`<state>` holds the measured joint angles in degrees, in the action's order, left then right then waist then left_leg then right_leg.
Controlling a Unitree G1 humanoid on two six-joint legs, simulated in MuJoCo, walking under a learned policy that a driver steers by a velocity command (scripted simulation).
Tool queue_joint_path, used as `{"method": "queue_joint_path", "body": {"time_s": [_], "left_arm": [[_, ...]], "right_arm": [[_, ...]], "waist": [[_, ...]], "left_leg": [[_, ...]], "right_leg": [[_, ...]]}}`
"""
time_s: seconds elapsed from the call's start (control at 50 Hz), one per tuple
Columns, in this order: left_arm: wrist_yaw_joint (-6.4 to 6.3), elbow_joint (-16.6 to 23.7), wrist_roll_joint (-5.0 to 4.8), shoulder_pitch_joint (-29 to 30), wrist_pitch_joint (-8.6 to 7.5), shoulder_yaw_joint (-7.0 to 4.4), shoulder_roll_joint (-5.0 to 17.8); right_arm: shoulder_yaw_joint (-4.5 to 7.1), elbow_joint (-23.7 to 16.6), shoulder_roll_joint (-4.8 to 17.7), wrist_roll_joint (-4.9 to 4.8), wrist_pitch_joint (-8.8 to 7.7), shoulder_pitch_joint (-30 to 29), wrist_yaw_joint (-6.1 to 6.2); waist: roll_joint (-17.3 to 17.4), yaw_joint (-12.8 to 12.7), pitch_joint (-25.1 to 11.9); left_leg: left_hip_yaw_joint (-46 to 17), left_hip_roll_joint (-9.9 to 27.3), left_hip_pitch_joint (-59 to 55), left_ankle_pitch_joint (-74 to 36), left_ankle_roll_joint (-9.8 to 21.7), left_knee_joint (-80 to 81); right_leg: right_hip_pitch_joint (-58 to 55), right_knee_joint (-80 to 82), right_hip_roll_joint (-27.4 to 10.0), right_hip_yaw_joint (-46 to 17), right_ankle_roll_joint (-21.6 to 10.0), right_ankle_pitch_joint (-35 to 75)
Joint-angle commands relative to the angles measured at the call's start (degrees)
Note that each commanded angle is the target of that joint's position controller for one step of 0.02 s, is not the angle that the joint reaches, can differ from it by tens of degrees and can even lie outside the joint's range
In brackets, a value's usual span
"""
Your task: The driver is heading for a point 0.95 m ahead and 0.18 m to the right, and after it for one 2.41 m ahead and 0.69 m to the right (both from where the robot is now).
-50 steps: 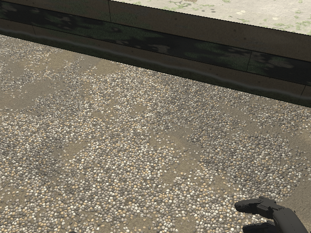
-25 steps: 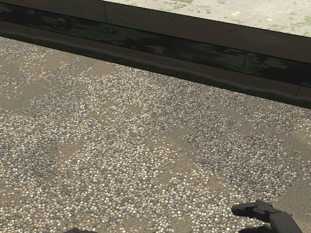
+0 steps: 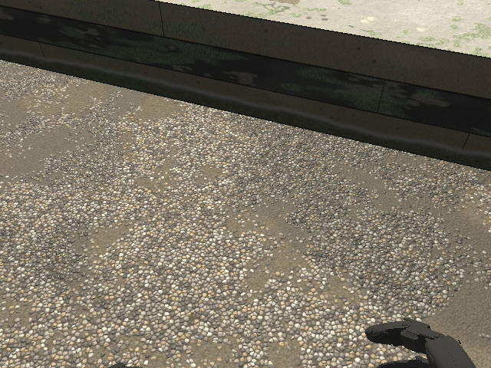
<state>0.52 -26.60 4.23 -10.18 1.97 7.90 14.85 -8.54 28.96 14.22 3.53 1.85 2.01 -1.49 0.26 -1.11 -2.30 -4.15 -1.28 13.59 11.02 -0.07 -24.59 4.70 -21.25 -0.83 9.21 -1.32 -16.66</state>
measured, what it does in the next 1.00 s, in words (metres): stands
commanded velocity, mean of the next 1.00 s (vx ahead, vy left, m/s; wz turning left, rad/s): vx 0.14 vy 0.00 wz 0.00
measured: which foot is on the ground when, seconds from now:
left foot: down 0.00-1.00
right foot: down 0.00-1.00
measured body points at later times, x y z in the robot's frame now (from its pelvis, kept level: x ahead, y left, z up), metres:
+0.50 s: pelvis +0.00 -0.01 +0.01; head -0.01 -0.02 +0.46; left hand +0.10 +0.24 -0.10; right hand +0.16 -0.24 -0.09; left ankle +0.02 +0.12 -0.74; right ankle -0.06 -0.09 -0.74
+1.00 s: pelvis -0.01 -0.01 +0.01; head -0.01 -0.01 +0.46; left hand +0.06 +0.23 -0.12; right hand +0.11 -0.24 -0.11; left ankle +0.02 +0.12 -0.74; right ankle -0.06 -0.09 -0.74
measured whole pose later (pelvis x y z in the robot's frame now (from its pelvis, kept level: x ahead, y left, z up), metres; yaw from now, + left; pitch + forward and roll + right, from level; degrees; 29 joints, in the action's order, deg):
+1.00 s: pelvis -0.01 -0.01 +0.01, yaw -1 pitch +0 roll -1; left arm -1.0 -41.1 1.8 -20.0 5.7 3.2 12.7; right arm -3.5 39.7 12.4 1.1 3.8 14.3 1.0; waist 1.0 -0.9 -0.2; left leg -4.5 0.4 11.4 7.8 -1.0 -19.3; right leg 2.2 -14.5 1.4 7.2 -2.6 -12.4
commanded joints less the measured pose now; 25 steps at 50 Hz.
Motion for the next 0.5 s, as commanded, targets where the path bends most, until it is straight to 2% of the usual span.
{"method": "queue_joint_path", "body": {"time_s": [0.02, 0.06, 0.12, 0.14, 0.22, 0.24, 0.32, 0.5], "left_arm": [[-0.19, 5.4, 0.01, 4.2, -1.0, -1.87, 5.1], [-0.11, 4.6, -0.1, 3.3, -0.97, -1.77, 4.6], [0.19, 2.0, -1.09, -0.6, -0.68, -2.63, 6.0], [0.17, 1.8, -2.07, -1.6, -0.22, -2.91, 7.0], [0.29, -0.5, -2.3, -3.4, 0.82, -3.73, 7.0], [0.54, -0.9, -2.41, -3.5, 0.8, -3.93, 7.2], [0.9, -2.6, -2.63, -4.5, 1.18, -4.5, 7.0], [0.15, -5.7, -2.83, -7.6, 1.96, -5.34, 7.2]], "right_arm": [[1.85, -5.9, 4.9, -0.01, -1.11, -7.2, 0.23], [1.83, -5.2, 4.6, -0.04, -1.0, -6.2, 0.23], [2.53, -2.9, 5.6, -0.92, -0.58, -3.3, 0.17], [2.73, -2.8, 6.4, -1.29, -0.49, -2.5, 0.28], [3.49, -0.7, 6.2, -1.75, 0.06, -0.6, 0.66], [3.64, -0.4, 6.0, -1.34, 0.32, -0.2, 0.83], [4.33, 0.8, 6.2, -1.55, 1.08, 1.3, 1.4], [5.23, 2.9, 6.5, -1.83, 1.57, 5.0, 2.49]], "waist": [[0.5, 0.0, -4.0], [0.9, 0.2, -4.3], [1.2, 0.1, -3.1], [1.0, -0.3, -2.0], [0.5, 0.0, -2.0], [0.3, 0.0, -1.4], [-0.3, 0.1, -1.1], [-0.4, 0.0, -0.7]], "left_leg": [[-8.0, 6.4, 0.4, -14.4, 2.8, 2.3], [-8.8, 7.1, -0.5, -15.3, 2.9, 3.6], [-9.2, 7.4, -0.8, -14.4, 3.8, 5.1], [-8.9, 7.4, -1.0, -19.4, 3.7, 5.1], [-7.8, 7.1, -2.3, -18.3, 3.8, 6.0], [-7.5, 6.9, -2.4, -17.9, 3.6, 6.1], [-6.8, 6.7, -2.9, -18.1, 3.5, 6.3], [-5.3, 6.3, -2.2, -18.0, 3.1, 6.7]], "right_leg": [[-2.5, 3.6, -7.7, -9.8, -2.2, 10.9], [-2.5, 4.2, -7.7, -9.8, -2.1, 11.1], [-3.8, 5.8, -7.7, -10.3, -2.6, 10.5], [-4.1, 6.2, -8.1, -11.0, -2.9, 13.6], [-4.9, 7.7, -7.9, -10.9, -3.4, 13.8], [-4.8, 8.1, -7.6, -10.8, -3.0, 13.3], [-4.8, 8.7, -7.2, -10.6, -3.0, 15.8], [-5.6, 9.1, -6.7, -10.2, -3.2, 18.6]]}}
